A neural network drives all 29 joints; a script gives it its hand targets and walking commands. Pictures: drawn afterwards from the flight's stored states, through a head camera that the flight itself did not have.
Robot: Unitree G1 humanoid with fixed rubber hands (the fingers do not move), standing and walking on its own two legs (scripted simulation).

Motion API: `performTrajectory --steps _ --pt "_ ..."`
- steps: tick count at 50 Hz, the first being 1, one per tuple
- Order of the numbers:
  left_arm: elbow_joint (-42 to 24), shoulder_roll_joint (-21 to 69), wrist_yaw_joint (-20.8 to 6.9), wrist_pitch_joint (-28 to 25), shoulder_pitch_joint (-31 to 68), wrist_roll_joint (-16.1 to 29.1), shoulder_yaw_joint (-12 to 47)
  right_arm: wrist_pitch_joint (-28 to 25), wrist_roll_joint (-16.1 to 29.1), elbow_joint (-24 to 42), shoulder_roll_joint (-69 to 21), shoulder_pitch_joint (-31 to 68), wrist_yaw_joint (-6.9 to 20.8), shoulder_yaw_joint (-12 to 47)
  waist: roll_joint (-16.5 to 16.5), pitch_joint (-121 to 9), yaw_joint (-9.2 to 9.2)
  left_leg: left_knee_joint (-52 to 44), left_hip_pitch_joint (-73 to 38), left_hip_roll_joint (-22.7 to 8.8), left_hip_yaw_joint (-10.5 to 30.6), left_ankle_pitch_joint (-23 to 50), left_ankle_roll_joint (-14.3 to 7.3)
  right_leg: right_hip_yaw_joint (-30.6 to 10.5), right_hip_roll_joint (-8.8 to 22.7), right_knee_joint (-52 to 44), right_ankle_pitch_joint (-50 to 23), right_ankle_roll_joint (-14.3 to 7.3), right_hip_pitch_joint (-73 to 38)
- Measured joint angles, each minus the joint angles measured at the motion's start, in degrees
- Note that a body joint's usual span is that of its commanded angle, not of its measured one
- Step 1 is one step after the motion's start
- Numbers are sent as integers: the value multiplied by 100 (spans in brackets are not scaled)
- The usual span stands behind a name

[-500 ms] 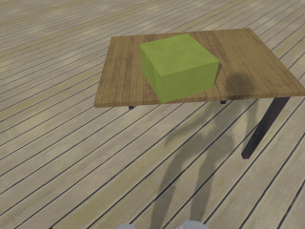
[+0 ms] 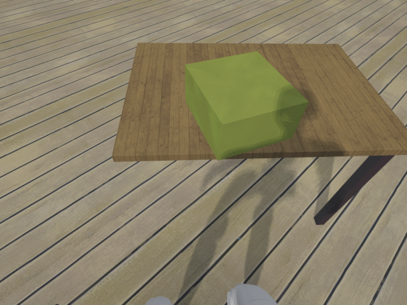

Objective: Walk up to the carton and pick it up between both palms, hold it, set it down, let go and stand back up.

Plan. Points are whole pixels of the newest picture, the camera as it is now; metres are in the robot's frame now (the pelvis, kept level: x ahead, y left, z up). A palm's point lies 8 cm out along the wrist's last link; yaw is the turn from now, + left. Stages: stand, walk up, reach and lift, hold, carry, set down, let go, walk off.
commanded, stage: walk up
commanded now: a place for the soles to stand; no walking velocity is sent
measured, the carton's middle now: (238, 101) +0.67 -0.10 -0.02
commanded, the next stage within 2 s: none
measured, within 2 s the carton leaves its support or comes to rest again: neither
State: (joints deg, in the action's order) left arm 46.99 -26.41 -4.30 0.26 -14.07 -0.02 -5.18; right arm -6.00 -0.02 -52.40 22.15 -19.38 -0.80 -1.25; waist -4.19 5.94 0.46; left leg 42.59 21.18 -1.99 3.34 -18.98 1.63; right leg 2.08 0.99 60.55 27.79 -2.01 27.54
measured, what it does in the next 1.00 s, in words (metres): walks ahead: right foot, then left foot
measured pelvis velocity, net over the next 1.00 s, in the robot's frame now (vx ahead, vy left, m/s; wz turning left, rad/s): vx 0.16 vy -0.15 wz -0.06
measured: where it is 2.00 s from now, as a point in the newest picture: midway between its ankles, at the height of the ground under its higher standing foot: outside the picture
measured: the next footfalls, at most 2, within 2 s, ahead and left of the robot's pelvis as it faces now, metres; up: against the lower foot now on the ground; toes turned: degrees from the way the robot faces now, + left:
right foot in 0.14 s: +0.15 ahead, -0.15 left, +0.00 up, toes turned -6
left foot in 0.52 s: +0.22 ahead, +0.10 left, +0.00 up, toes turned -4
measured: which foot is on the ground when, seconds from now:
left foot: down 0.00-0.16, up 0.18-0.50, down 0.52-0.78, up 0.80-1.00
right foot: up 0.00-0.12, down 0.14-0.52, up 0.54-0.74, down 0.76-1.00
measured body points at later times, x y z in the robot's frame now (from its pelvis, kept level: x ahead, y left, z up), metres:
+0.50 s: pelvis +0.12 -0.07 -0.01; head +0.14 -0.07 +0.44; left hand +0.20 +0.26 -0.12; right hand +0.17 -0.39 -0.12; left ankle +0.17 +0.10 -0.70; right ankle +0.11 -0.15 -0.71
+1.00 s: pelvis +0.16 -0.15 -0.02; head +0.17 -0.17 +0.43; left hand +0.30 +0.16 -0.11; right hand +0.20 -0.47 -0.15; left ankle +0.18 +0.03 -0.66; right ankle +0.22 -0.21 -0.71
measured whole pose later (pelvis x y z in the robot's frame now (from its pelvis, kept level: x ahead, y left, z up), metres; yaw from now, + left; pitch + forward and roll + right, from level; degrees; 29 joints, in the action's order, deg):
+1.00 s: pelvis +0.16 -0.15 -0.02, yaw -3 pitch -5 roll +3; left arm 46.1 -21.1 -1.4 0.1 -8.7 0.0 -5.1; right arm -3.1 0.0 -52.4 22.4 -15.8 -4.9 -1.2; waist -0.5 7.0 0.8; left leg 67.0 27.6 -2.2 3.0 -27.5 -1.4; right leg 7.0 2.1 53.6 23.5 -5.2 25.9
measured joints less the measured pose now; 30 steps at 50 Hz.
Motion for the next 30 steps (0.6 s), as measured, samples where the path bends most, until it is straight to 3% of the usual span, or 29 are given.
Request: performTrajectory --steps 6,7,9,12,14,18,25,28,30 --pt "-1 -22 -89 0 100 0 -64 0 0 12 -2 6 -33 0 -97 -40 4 87 -55 -106 -3 -264 213 -6 405 -734 -73 15 290" --pt "0 -31 -85 -9 82 1 -100 7 0 11 -3 50 -33 0 -86 -38 3 199 -57 -154 -2 -371 186 5 402 -1026 -297 36 184" --pt "4 -22 -32 -74 -25 0 -162 70 0 6 1 205 -45 -1 4 24 7 901 25 -260 0 -702 -100 51 251 -884 -792 32 116" --pt "1 105 25 -79 -150 0 -139 169 0 9 7 361 -101 0 89 19 17 2219 342 -44 -3 -807 -333 86 163 -767 -493 -55 -137" --pt "0 213 47 -78 -176 0 -111 169 0 12 9 455 -101 1 183 16 39 2424 459 -7 5 -766 -358 109 78 -907 -445 -101 -331" --pt "-1 294 26 -102 -180 0 -65 169 0 12 11 509 -100 1 263 7 36 2191 498 -14 10 -760 -343 120 -37 -1090 -372 -194 -597" --pt "0 254 15 -95 -180 -1 -51 93 0 18 15 472 -107 1 261 -25 31 665 414 -27 -40 -579 -319 154 -125 -1088 -76 -188 -695" --pt "1 226 79 -4 -78 -1 -2 -75 0 9 12 286 -177 0 174 -11 31 432 317 -3 -58 -149 46 141 -77 -410 -62 -146 -405" --pt "-6 209 116 54 43 -1 25 -78 0 8 12 126 -257 -2 149 -27 31 432 280 -46 -54 -256 33 132 -108 230 82 -43 -39"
